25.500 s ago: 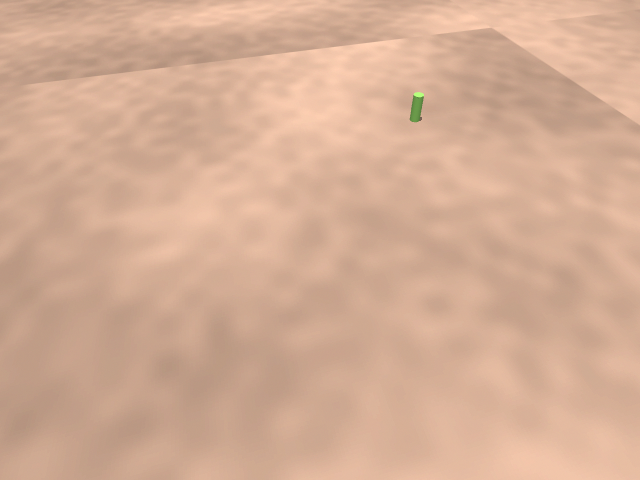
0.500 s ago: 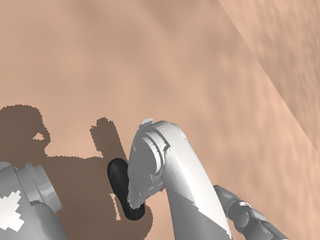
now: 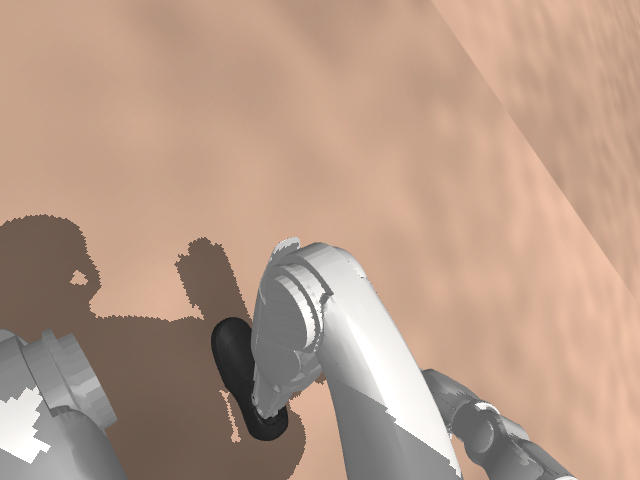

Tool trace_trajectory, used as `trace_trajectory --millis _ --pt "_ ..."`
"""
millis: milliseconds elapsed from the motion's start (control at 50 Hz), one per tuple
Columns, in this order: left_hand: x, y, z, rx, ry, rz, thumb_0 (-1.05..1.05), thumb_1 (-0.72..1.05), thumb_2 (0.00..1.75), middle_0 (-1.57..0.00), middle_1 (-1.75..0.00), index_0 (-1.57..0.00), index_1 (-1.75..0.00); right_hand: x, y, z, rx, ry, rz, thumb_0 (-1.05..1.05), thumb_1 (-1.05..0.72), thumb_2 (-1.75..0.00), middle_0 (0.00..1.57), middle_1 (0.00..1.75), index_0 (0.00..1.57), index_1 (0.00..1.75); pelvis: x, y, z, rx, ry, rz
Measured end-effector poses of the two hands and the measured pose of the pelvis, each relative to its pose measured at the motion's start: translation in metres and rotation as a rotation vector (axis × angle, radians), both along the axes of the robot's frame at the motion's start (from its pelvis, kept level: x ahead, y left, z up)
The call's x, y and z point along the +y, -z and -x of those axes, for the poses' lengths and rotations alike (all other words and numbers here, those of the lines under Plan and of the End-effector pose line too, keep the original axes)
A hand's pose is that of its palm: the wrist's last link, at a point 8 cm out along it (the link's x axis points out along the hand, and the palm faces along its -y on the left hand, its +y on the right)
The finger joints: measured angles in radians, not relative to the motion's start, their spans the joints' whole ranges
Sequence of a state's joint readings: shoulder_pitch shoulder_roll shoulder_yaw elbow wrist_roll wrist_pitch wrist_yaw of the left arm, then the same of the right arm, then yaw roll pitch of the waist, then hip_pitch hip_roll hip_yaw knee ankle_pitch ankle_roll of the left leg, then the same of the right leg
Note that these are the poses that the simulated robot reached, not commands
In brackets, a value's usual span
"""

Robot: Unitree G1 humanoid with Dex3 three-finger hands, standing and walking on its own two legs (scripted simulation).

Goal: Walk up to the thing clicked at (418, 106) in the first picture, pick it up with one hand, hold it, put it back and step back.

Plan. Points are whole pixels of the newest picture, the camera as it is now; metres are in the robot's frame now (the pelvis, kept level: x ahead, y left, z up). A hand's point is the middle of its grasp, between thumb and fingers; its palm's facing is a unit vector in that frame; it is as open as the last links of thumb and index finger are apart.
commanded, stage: withdraw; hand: left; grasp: from the side
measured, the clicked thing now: out of the picture +0.49 +0.32 -0.23
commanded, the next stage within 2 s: rise in 0.38 s
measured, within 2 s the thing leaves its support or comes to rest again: neither
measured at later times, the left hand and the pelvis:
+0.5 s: hand out of the picture +0.49 +0.43 -0.09, palm faces +0.48 -0.87 -0.11, open 17.6 cm; pelvis +0.00 +0.00 +0.01, yaw +1 degrees
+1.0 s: hand out of the picture +0.36 +0.46 -0.02, palm faces +0.39 -0.76 -0.52, open 16.7 cm; pelvis +0.00 +0.00 +0.06, yaw +7 degrees
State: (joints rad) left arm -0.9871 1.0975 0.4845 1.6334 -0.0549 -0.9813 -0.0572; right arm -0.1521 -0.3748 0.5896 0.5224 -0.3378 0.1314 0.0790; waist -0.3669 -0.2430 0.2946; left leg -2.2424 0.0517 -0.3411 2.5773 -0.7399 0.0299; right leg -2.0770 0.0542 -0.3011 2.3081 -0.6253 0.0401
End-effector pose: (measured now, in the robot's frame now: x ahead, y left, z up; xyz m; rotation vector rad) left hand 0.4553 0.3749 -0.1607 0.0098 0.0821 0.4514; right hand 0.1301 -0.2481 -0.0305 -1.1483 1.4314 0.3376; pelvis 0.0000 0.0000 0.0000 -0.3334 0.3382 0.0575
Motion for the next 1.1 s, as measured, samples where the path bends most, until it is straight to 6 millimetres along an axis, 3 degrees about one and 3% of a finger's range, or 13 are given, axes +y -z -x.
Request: trace_trajectory --millis 220,360,480,540,640,680,740,840,940,1020,1100 --pt "0.016 -0.006 0.001 -0.056 -0.037 -0.003 -0.01 -0.61 0.09 -0.14 -0.11 -0.14 -0.12 0.001 -0.002 -0.001 -0.009 0.008 0.011 0.00 -0.90 -0.90 0.20 0.30 0.21 0.30 0.002 0.000 0.000 0.002 0.001 0.001" --pt "0.060 -0.046 -0.003 -0.113 -0.083 -0.061 -0.02 -0.61 0.06 -0.09 -0.07 -0.09 -0.07 -0.002 -0.005 0.003 -0.025 0.063 0.023 0.00 -0.91 -0.90 0.20 0.30 0.21 0.30 0.001 -0.003 -0.001 0.027 -0.001 -0.008" --pt "0.093 -0.073 0.008 -0.017 -0.062 -0.096 -0.01 -0.61 0.05 -0.07 -0.07 -0.08 -0.07 -0.005 -0.003 0.008 -0.043 0.114 0.001 0.00 -0.90 -0.90 0.20 0.30 0.21 0.30 0.003 -0.007 -0.001 0.053 -0.006 -0.016" --pt "0.097 -0.071 0.016 0.055 -0.047 -0.078 -0.01 -0.60 0.05 -0.06 -0.07 -0.07 -0.06 -0.005 -0.002 0.010 -0.055 0.138 -0.017 0.00 -0.89 -0.90 0.20 0.30 0.21 0.30 0.003 -0.009 0.000 0.058 -0.008 -0.022" --pt "0.096 -0.047 0.034 0.256 -0.070 -0.011 -0.01 -0.57 0.05 -0.07 -0.07 -0.07 -0.07 -0.004 -0.003 0.013 -0.069 0.212 -0.028 0.00 -0.89 -0.90 0.20 0.30 0.21 0.30 0.000 -0.013 0.002 0.073 -0.012 -0.040" --pt "0.099 -0.048 0.038 0.279 -0.096 -0.004 -0.01 -0.55 0.06 -0.07 -0.07 -0.07 -0.07 -0.004 -0.005 0.015 -0.069 0.237 -0.031 0.00 -0.90 -0.90 0.20 0.30 0.21 0.30 -0.002 -0.014 0.002 0.085 -0.015 -0.047" --pt "0.114 -0.068 0.047 0.284 -0.149 -0.047 -0.02 -0.52 0.08 -0.08 -0.08 -0.08 -0.08 -0.006 -0.008 0.015 -0.082 0.281 -0.036 0.00 -0.90 -0.91 0.20 0.30 0.21 0.30 -0.005 -0.017 0.001 0.107 -0.022 -0.058" --pt "0.140 -0.126 0.071 0.307 -0.217 -0.180 -0.02 -0.46 0.11 -0.08 -0.08 -0.08 -0.08 -0.011 -0.005 0.015 -0.107 0.359 -0.075 0.00 -0.90 -0.90 0.20 0.30 0.21 0.30 -0.004 -0.025 -0.002 0.143 -0.040 -0.074" --pt "0.131 -0.165 0.104 0.438 -0.160 -0.301 -0.01 -0.43 0.13 -0.08 -0.08 -0.07 -0.08 -0.008 0.005 0.005 -0.133 0.442 -0.173 0.00 -0.90 -0.90 0.20 0.30 0.21 0.30 -0.001 -0.042 -0.003 0.199 -0.054 -0.094" --pt "0.105 -0.181 0.137 0.534 -0.105 -0.316 -0.01 -0.40 0.15 -0.08 -0.09 -0.08 -0.09 0.001 0.005 -0.014 -0.168 0.498 -0.264 0.00 -0.90 -0.90 0.20 0.30 0.21 0.30 -0.001 -0.062 -0.005 0.245 -0.065 -0.125" --pt "0.075 -0.205 0.168 0.572 -0.082 -0.307 -0.01 -0.39 0.15 -0.09 -0.08 -0.09 -0.09 0.015 -0.011 -0.045 -0.236 0.516 -0.349 0.01 -0.90 -0.90 0.20 0.30 0.21 0.30 -0.005 -0.091 -0.008 0.266 -0.079 -0.153"
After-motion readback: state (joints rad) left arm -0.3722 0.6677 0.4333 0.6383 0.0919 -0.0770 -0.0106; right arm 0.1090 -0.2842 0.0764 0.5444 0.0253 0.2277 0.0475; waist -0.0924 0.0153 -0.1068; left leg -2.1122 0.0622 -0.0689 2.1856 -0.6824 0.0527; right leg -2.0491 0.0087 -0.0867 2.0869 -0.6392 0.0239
